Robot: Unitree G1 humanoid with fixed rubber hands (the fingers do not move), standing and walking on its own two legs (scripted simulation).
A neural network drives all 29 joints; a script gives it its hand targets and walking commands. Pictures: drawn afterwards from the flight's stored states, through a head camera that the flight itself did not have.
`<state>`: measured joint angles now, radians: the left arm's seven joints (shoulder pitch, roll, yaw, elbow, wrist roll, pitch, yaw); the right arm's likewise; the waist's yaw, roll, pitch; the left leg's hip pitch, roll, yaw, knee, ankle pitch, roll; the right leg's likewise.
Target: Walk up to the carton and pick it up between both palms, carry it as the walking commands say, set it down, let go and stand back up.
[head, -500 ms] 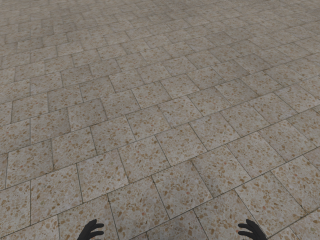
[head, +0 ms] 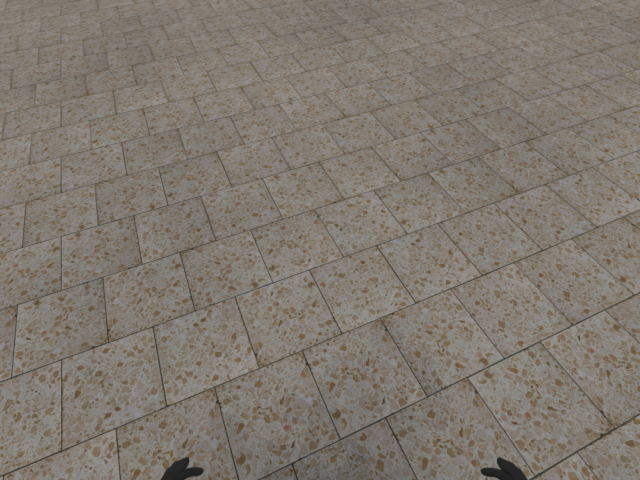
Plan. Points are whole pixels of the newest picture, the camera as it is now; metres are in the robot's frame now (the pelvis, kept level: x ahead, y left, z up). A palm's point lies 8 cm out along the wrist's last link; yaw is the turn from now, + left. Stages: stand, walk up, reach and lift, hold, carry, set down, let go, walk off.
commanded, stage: stand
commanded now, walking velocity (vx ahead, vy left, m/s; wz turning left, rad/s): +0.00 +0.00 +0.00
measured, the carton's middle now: out of the picture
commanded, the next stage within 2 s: walk up in 0.46 s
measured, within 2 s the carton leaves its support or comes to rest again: neither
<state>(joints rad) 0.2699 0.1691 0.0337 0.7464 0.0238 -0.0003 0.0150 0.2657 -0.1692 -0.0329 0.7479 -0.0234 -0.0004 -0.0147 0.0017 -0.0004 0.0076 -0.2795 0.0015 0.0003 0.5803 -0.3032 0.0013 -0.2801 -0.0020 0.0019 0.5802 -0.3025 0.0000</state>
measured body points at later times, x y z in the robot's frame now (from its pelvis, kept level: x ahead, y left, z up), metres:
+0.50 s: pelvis +0.00 +0.00 +0.01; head +0.01 +0.00 +0.46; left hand +0.05 +0.24 -0.14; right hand +0.06 -0.24 -0.14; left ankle +0.00 +0.12 -0.73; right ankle +0.00 -0.12 -0.73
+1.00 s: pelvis -0.02 -0.01 +0.01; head +0.01 -0.01 +0.46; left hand -0.02 +0.27 -0.12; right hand +0.13 -0.24 -0.13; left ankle -0.05 +0.12 -0.67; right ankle +0.00 -0.12 -0.73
